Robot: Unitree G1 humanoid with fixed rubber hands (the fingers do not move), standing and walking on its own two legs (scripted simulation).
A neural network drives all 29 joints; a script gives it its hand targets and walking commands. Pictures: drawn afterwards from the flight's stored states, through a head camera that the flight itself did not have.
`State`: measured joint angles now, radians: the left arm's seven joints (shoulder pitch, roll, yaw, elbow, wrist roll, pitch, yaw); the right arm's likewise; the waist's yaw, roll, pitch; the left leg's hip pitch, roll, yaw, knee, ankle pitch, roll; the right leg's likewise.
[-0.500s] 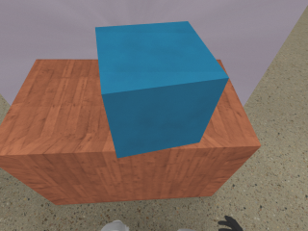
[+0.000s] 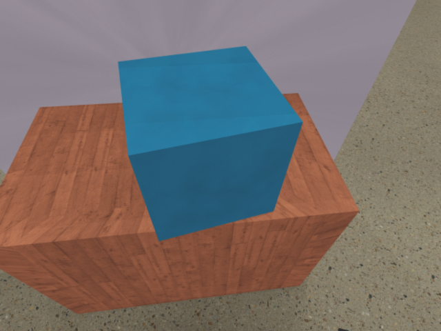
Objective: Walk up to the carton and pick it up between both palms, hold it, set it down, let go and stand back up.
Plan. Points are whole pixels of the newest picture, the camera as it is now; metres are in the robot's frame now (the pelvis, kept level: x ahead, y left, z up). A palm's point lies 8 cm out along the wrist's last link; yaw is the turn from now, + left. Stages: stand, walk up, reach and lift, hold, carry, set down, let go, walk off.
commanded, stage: walk up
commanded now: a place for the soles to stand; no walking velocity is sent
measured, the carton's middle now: (202, 143) +0.52 +0.03 +0.02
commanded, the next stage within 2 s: none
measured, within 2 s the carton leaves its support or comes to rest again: neither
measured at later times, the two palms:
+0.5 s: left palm out of the picture +0.02 +0.20 -0.14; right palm out of the picture +0.13 -0.29 -0.12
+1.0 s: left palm out of the picture +0.13 +0.18 -0.11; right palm (366, 293) +0.21 -0.31 -0.13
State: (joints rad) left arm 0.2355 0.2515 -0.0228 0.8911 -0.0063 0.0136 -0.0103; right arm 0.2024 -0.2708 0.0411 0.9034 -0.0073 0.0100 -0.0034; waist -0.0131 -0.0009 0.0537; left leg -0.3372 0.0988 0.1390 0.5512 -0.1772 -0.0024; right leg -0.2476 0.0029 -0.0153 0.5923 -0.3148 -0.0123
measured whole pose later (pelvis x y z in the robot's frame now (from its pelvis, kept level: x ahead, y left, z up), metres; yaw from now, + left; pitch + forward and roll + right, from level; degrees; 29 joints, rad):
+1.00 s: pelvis +0.08 -0.09 +0.00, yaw +15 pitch -2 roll -1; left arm 0.17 0.23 -0.02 0.86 0.00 0.02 0.01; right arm 0.22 -0.24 0.01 0.90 -0.01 0.00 -0.02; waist -0.02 0.03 0.06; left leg -0.31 -0.02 -0.12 0.61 -0.26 -0.02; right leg -0.19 -0.02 -0.17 0.57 -0.35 -0.03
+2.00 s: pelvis +0.07 -0.08 -0.01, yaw +26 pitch -2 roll -2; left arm 0.20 0.27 0.00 0.90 0.01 0.06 0.01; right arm 0.21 -0.27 -0.01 0.84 -0.01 0.02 -0.03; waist 0.00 0.03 0.11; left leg -0.39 -0.09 -0.17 0.70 -0.25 0.02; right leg -0.18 -0.04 -0.24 0.62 -0.39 -0.03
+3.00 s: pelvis +0.02 -0.08 +0.01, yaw +17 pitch -1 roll +1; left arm 0.32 0.24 -0.01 0.96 0.00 -0.02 0.01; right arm 0.14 -0.25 0.01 1.01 -0.01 0.02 -0.02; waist 0.02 0.00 0.04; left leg -0.25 -0.02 0.08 0.49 -0.23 0.04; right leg -0.27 0.04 0.10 0.54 -0.24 0.00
